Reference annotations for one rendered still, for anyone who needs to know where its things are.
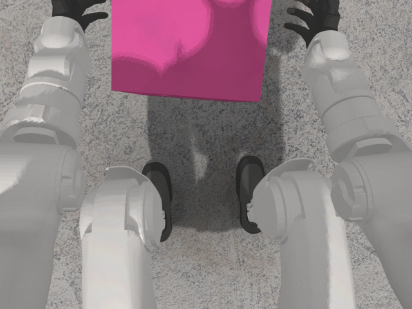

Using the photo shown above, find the left robot upper arm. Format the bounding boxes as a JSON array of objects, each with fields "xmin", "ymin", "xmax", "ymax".
[{"xmin": 0, "ymin": 142, "xmax": 86, "ymax": 309}]

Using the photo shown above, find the right robot upper arm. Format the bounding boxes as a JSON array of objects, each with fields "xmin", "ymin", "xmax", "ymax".
[{"xmin": 330, "ymin": 151, "xmax": 412, "ymax": 309}]

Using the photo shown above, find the robot left forearm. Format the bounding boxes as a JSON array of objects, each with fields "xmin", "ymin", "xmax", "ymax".
[{"xmin": 0, "ymin": 16, "xmax": 92, "ymax": 149}]

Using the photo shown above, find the robot right thigh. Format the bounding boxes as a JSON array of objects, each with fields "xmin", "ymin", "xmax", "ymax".
[{"xmin": 261, "ymin": 170, "xmax": 357, "ymax": 309}]

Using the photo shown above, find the robot right foot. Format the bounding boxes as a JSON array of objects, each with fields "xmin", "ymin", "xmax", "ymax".
[{"xmin": 236, "ymin": 156, "xmax": 265, "ymax": 234}]

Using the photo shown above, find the left robot hand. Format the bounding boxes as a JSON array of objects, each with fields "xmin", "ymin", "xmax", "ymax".
[{"xmin": 51, "ymin": 0, "xmax": 108, "ymax": 34}]

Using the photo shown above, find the carton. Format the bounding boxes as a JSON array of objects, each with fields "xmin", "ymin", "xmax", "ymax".
[{"xmin": 111, "ymin": 0, "xmax": 272, "ymax": 102}]

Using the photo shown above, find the robot right forearm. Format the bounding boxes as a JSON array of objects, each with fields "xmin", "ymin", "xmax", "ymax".
[{"xmin": 301, "ymin": 30, "xmax": 412, "ymax": 163}]

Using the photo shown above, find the right robot hand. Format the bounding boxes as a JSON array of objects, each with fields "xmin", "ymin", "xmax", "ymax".
[{"xmin": 284, "ymin": 0, "xmax": 341, "ymax": 49}]

